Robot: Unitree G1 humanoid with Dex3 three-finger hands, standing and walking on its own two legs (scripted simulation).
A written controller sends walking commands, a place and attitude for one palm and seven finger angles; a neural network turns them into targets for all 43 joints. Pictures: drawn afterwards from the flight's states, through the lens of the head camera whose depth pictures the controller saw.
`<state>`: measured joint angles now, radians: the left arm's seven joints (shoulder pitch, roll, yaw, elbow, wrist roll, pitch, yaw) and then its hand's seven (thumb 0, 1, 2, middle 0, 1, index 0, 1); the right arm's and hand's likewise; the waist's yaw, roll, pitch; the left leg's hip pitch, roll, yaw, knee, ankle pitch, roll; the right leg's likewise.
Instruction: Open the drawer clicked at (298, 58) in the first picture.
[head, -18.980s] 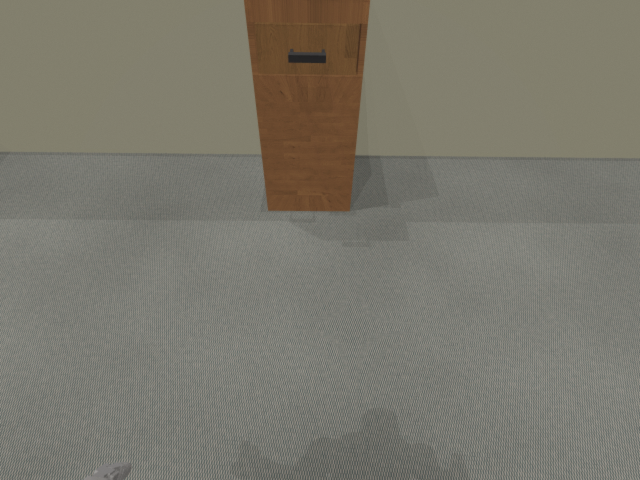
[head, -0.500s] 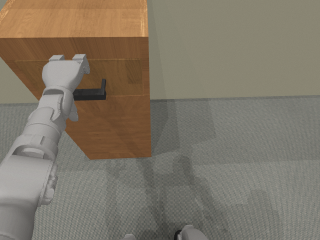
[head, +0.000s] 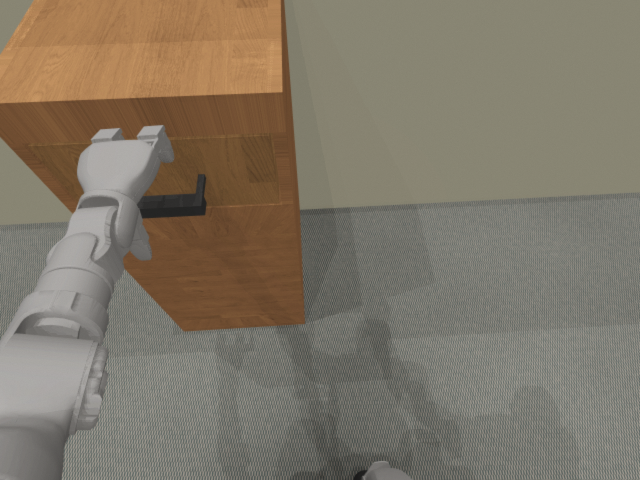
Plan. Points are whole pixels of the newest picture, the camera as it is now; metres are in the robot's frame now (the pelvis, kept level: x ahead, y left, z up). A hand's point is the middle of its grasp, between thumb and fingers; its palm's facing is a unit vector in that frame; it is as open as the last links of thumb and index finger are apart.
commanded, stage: move the hooked fingers above the handle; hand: left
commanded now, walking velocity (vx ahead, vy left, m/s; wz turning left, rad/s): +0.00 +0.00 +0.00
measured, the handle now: (165, 194) +0.53 +0.22 -0.02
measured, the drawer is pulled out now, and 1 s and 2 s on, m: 0.00 0.00 0.00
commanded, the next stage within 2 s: lower the fingers behind the handle in 1.78 s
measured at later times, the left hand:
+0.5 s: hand (141, 191) +0.48 +0.22 +0.05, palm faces -0.03 +0.00 -1.00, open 13.9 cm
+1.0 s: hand (155, 191) +0.49 +0.21 +0.04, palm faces +0.00 -0.01 -1.00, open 13.5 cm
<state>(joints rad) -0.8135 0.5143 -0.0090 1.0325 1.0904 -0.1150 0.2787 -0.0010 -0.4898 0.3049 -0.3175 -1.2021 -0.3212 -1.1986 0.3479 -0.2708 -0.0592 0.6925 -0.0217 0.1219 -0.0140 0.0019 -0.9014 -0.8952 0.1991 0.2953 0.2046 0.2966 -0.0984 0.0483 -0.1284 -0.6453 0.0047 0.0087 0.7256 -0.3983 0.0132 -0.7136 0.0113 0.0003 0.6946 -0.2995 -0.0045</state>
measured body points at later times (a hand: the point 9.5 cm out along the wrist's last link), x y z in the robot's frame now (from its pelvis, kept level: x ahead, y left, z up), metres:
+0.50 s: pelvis -0.01 +0.00 +0.00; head +0.08 -0.01 +0.44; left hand +0.48 +0.22 +0.11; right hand +0.03 -0.27 -0.13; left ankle -0.04 +0.11 -0.71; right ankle +0.01 -0.12 -0.71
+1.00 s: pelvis -0.01 +0.01 -0.01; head +0.09 +0.00 +0.43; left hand +0.48 +0.21 +0.10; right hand +0.00 -0.27 -0.14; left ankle -0.04 +0.11 -0.71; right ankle +0.01 -0.12 -0.71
